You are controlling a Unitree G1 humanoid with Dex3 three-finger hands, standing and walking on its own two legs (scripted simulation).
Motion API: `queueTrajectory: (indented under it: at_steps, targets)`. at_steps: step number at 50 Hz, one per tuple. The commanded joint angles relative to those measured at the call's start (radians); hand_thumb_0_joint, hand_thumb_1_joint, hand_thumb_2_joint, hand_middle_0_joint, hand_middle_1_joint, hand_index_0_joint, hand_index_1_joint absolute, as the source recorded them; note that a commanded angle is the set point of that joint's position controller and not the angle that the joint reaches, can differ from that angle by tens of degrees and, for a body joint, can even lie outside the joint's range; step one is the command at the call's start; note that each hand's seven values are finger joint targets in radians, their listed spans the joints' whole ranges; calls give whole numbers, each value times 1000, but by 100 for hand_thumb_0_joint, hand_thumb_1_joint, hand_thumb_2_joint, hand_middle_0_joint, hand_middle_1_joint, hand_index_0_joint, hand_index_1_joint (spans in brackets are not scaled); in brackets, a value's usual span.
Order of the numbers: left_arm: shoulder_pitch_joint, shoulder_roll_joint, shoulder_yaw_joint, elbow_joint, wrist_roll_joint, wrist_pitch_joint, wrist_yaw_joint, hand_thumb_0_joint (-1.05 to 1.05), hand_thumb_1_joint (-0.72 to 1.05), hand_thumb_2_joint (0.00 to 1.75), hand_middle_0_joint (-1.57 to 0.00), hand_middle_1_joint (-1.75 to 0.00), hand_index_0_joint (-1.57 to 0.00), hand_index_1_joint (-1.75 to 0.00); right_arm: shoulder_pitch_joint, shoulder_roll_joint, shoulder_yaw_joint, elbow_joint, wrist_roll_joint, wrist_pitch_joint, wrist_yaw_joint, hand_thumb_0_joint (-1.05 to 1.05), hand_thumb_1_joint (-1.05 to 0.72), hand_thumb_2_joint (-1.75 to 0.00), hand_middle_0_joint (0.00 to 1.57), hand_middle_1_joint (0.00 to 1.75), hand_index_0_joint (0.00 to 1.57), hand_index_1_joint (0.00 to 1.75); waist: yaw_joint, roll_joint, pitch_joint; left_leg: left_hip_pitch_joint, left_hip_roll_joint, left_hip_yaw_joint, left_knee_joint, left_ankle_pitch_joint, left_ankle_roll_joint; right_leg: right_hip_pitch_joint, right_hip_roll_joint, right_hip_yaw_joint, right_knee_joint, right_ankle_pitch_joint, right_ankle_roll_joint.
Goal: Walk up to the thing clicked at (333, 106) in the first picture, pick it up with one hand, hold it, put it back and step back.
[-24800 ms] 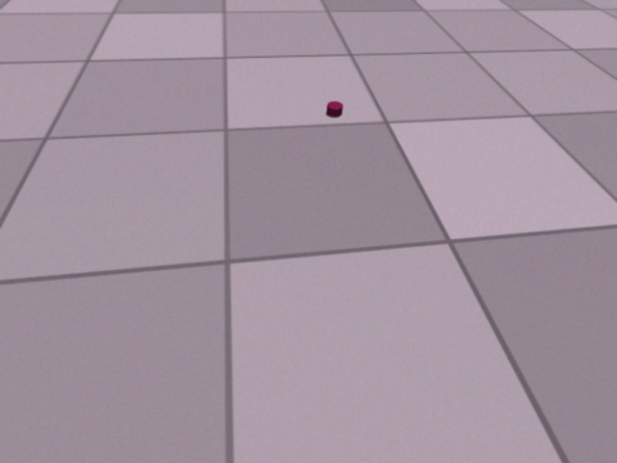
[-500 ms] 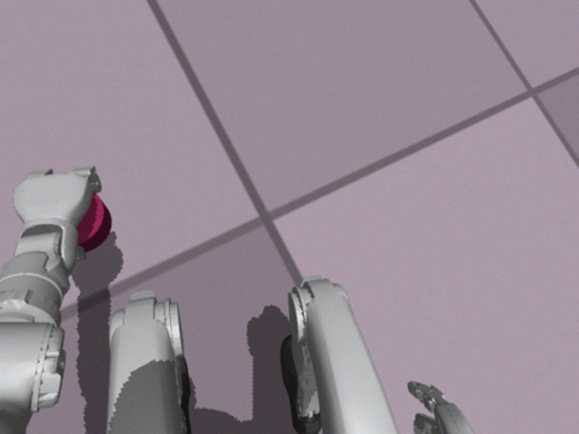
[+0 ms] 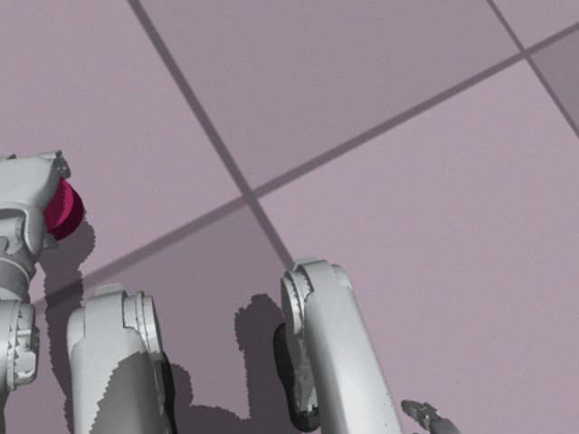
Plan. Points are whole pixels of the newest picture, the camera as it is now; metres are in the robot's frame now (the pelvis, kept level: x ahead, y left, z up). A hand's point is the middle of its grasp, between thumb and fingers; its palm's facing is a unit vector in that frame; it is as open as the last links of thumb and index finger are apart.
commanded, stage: crouch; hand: left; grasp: from above
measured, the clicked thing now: (41, 206) +0.46 +0.27 -0.20
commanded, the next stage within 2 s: lower in 0.20 s
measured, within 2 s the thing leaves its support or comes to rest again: neither
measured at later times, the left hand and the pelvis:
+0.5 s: hand (48, 212) +0.45 +0.27 -0.22, palm faces -0.49 -0.08 -0.87, open 11.7 cm; pelvis +0.00 +0.00 -0.03, yaw -2 degrees
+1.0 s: hand (68, 215) +0.46 +0.26 -0.28, palm faces -0.48 -0.10 -0.87, open 11.7 cm; pelvis +0.01 +0.00 -0.06, yaw -4 degrees
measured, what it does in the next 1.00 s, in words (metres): lowers itself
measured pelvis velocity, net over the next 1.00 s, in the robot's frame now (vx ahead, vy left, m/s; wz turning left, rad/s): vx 0.01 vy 0.00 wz -0.08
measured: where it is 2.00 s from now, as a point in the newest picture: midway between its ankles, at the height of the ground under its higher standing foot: (233, 409)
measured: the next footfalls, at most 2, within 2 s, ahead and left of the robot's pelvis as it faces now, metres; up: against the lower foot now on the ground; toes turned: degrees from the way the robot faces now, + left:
none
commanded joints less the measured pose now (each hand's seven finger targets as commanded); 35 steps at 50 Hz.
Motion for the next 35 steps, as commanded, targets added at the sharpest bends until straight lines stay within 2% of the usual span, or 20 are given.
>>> queueTrajectory:
  at_steps: [1, 3, 5, 6, 7, 9, 12, 13, 15, 16, 18, 20, 21, 25, 26, 28, 29, 30, 34, 35]
  targets:
    - [-380, 294, 38, -160, -9, 2, 62, 0, 45, 108, -81, -100, -83, -99, 204, -239, -59, -12, -1, -9, -8, 0, -90, -90, 20, 30, 20, 30, 8, 279, -736, 528, -18, 114, -197, 128, 51, 340, 14, -99, -242, 206, -75]
    - [-371, 280, 27, -135, -11, 6, 60, 0, 45, 106, -81, -101, -83, -99, 199, -237, -51, -7, -2, -11, -8, 0, -90, -90, 20, 30, 20, 30, 3, 280, -697, 524, -18, 111, -191, 123, 50, 312, 16, -105, -232, 202, -78]
    - [-408, 292, 20, -143, -15, 4, 56, 0, 45, 107, -81, -99, -83, -98, 193, -244, -47, -9, -3, -13, -7, 0, -90, -90, 20, 30, 20, 30, -1, 291, -705, 516, -15, 107, -177, 121, 50, 304, 22, -109, -218, 204, -80]
    - [-410, 308, 30, -149, -12, 3, 58, 0, 46, 108, -83, -100, -84, -99, 196, -249, -44, -8, -4, -12, -9, 0, -90, -90, 20, 30, 20, 30, -3, 298, -710, 511, -18, 108, -171, 123, 51, 308, 20, -110, -219, 206, -77]
    - [-370, 293, 25, -115, -10, 5, 57, 0, 47, 107, -83, -100, -85, -98, 202, -248, -43, -7, -5, -13, -6, 0, -90, -90, 20, 30, 20, 30, -3, 292, -692, 511, -18, 105, -172, 125, 47, 305, 18, -115, -208, 205, -79]
    - [-417, 303, 21, -154, -14, 1, 57, 0, 47, 109, -84, -100, -85, -99, 194, -248, -38, -5, -4, -12, -6, 0, -90, -90, 20, 30, 20, 30, -4, 301, -721, 504, -15, 106, -154, 136, 50, 314, 25, -114, -203, 223, -77]
    - [-388, 303, 23, -122, -15, 0, 52, 0, 49, 111, -85, -101, -86, -100, 203, -250, -28, -6, -7, -13, 0, 0, -91, -90, 20, 30, 20, 30, -11, 273, -677, 461, -15, 106, -138, 138, 54, 321, 23, -118, -194, 230, -71]
    - [-409, 321, 31, -145, -17, -3, 52, 0, 50, 109, -86, -101, -87, -99, 203, -253, -31, -7, -6, -13, 0, 0, -90, -90, 20, 30, 20, 30, -6, 288, -700, 477, -15, 103, -141, 145, 52, 319, 25, -121, -187, 232, -75]
    - [-401, 308, 20, -156, -12, -5, 50, 0, 49, 109, -86, -100, -87, -99, 193, -253, -28, -4, -5, -9, -1, 0, -91, -90, 20, 30, 20, 30, 1, 318, -706, 496, -14, 103, -140, 151, 47, 306, 27, -124, -177, 236, -77]
    - [-389, 319, 33, -144, -12, -2, 54, 0, 48, 109, -85, -99, -86, -98, 193, -260, -30, -11, -4, -11, 0, 0, -90, -90, 20, 30, 20, 30, -2, 315, -697, 507, -15, 97, -143, 145, 46, 284, 24, -133, -167, 231, -79]
    - [-388, 266, -6, -83, -10, -1, 53, 0, 45, 109, -83, -99, -84, -98, 189, -255, -19, -6, -9, -12, 5, 0, -90, -90, 20, 30, 20, 30, -32, 289, -640, 460, -14, 95, -122, 133, 49, 269, 29, -134, -164, 227, -77]
    - [-390, 298, 15, -65, -9, -6, 61, 0, 44, 107, -83, -98, -84, -97, 192, -264, -12, -8, -10, -14, 4, 0, -90, -90, 20, 30, 20, 30, -30, 286, -616, 445, -17, 91, -115, 132, 49, 255, 26, -139, -156, 223, -75]
    - [-398, 287, 1, -66, -11, -11, 60, 0, 44, 107, -83, -98, -84, -97, 188, -260, -8, -5, -13, -14, 7, 0, -90, -90, 20, 30, 20, 30, -27, 297, -636, 449, -14, 88, -111, 138, 48, 264, 31, -139, -149, 229, -76]
    - [-392, 332, 28, -67, 1, -26, 76, 0, 45, 109, -83, -100, -84, -99, 194, -273, 3, -10, -22, -22, 14, 0, -90, -90, 20, 30, 20, 30, -37, 300, -646, 448, -15, 83, -84, 164, 48, 280, 30, -149, -128, 256, -70]
    - [-386, 323, 18, -55, 1, -30, 79, 0, 44, 107, -82, -102, -83, -100, 186, -269, 7, -10, -25, -25, 18, 0, -91, -90, 20, 30, 20, 30, -36, 309, -633, 440, -11, 82, -81, 159, 47, 278, 34, -147, -119, 254, -72]
    - [-390, 356, 44, -78, 9, -34, 95, 0, 47, 108, -84, -102, -85, -100, 186, -283, 7, -19, -28, -28, 20, 0, -90, -90, 20, 30, 20, 30, -38, 332, -651, 466, -11, 78, -78, 165, 43, 263, 32, -158, -111, 255, -73]
    - [-385, 339, 33, -70, 9, -32, 102, 0, 46, 106, -83, -101, -85, -99, 176, -276, 12, -16, -30, -30, 22, 0, -91, -90, 20, 30, 20, 30, -36, 349, -632, 465, -11, 80, -77, 158, 41, 250, 34, -155, -104, 253, -76]
    - [-399, 349, 39, -71, 14, -34, 109, 0, 48, 107, -83, -102, -85, -100, 177, -282, 12, -18, -37, -33, 24, 0, -90, -90, 20, 30, 20, 30, -50, 352, -631, 464, -9, 79, -66, 149, 42, 250, 36, -157, -107, 248, -73]
    - [-377, 390, 78, -100, 11, -29, 136, 0, 47, 108, -83, -103, -84, -101, 182, -289, 17, -18, -44, -38, 31, 0, -90, -90, 20, 30, 20, 30, -40, 355, -638, 438, -9, 82, -51, 154, 44, 274, 34, -153, -102, 256, -68]
    - [-359, 385, 71, -83, 17, -25, 137, 0, 49, 109, -85, -102, -87, -101, 174, -289, 17, -18, -47, -40, 35, 0, -90, -90, 20, 30, 20, 30, -42, 367, -642, 447, -8, 79, -50, 158, 41, 265, 36, -157, -89, 259, -72]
